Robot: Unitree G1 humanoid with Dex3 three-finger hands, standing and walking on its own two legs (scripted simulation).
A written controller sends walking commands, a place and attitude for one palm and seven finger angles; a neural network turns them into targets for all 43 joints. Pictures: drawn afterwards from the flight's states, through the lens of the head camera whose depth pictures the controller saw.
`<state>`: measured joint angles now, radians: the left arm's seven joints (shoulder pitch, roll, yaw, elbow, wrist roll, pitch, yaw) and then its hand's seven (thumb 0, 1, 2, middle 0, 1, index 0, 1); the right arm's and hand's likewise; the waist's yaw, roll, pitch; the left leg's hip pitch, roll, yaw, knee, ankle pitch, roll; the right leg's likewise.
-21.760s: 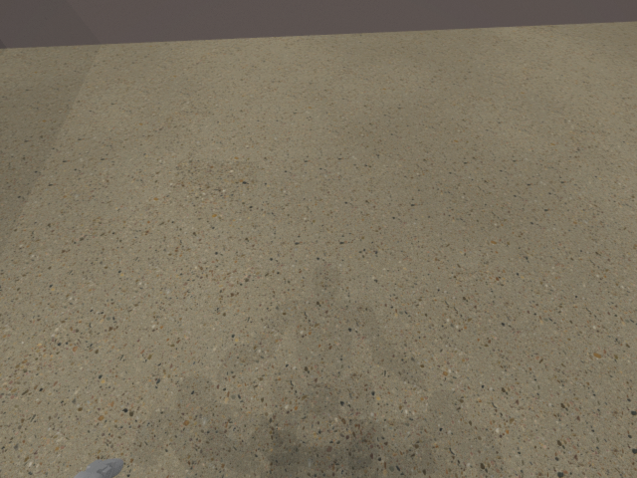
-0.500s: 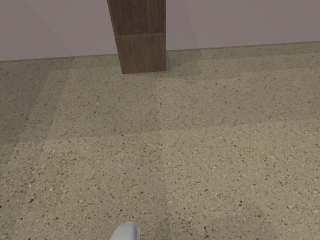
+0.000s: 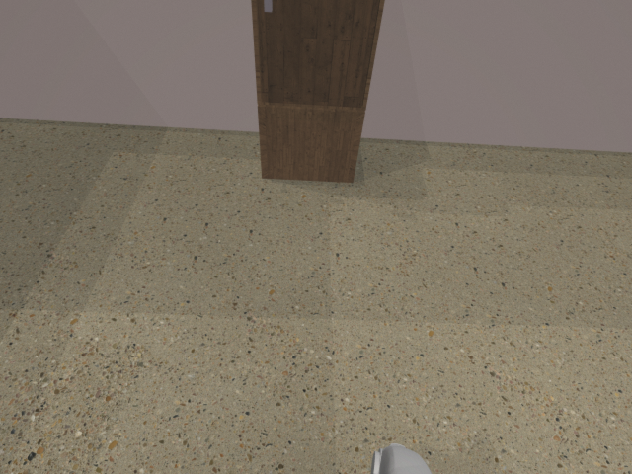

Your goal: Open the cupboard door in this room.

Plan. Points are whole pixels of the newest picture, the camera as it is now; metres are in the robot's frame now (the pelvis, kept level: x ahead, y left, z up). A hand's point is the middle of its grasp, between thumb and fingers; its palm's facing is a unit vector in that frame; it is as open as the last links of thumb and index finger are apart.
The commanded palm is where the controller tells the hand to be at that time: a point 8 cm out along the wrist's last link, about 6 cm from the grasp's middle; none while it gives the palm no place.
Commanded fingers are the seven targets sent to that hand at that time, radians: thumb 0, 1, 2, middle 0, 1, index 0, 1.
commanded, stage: turn or walk to find it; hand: left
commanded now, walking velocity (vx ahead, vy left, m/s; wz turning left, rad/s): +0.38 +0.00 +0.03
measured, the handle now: out of the picture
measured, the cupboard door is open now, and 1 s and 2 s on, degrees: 0 0 0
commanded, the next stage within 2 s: stand and wait in 0.76 s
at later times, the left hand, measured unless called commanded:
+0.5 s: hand (249, 404) +0.25 +0.12 -0.17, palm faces +0.06 -0.97 -0.24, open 7.2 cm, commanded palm none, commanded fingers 0.00 0.90 0.90 -0.20 -0.30 -0.20 -0.30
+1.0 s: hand (237, 313) +0.42 +0.17 -0.18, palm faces +0.11 -0.98 -0.18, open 7.4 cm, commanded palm none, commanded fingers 0.00 0.90 0.90 -0.20 -0.30 -0.20 -0.30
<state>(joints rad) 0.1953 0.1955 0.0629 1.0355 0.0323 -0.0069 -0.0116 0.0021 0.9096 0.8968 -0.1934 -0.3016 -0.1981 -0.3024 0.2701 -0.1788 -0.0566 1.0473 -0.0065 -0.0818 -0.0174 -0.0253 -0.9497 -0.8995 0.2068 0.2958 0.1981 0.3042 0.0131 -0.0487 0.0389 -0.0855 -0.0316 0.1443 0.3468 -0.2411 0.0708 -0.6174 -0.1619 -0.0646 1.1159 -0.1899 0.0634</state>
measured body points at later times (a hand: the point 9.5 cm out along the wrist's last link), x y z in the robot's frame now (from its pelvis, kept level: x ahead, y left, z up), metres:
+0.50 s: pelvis +0.22 -0.08 +0.00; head +0.24 -0.09 +0.45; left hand +0.25 +0.17 -0.15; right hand +0.23 -0.31 -0.17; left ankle +0.23 +0.09 -0.66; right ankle +0.24 -0.16 -0.74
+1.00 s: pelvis +0.41 -0.01 +0.00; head +0.44 +0.00 +0.45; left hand +0.42 +0.22 -0.16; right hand +0.50 -0.24 -0.14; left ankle +0.40 +0.09 -0.74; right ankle +0.44 -0.14 -0.68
